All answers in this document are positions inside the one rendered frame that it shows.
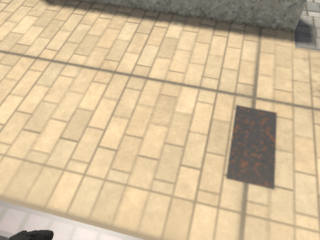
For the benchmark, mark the stairs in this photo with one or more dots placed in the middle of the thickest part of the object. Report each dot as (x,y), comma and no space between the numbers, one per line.
(312,8)

